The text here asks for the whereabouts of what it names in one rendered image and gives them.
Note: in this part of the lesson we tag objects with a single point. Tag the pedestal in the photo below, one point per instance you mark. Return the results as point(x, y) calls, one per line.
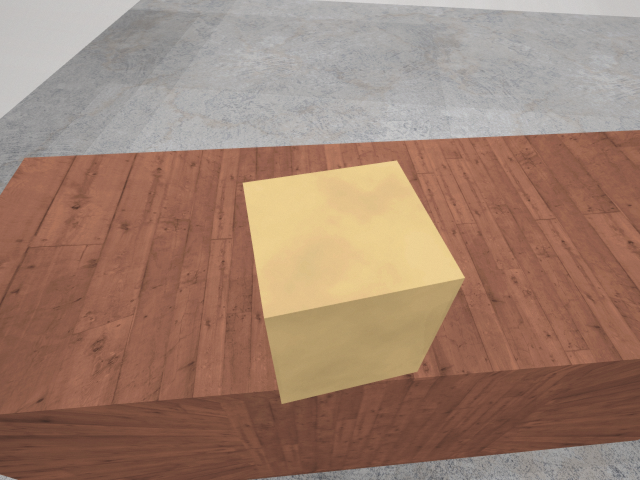
point(133, 344)

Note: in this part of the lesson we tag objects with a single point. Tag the carton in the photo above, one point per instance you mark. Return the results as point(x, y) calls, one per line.
point(354, 278)

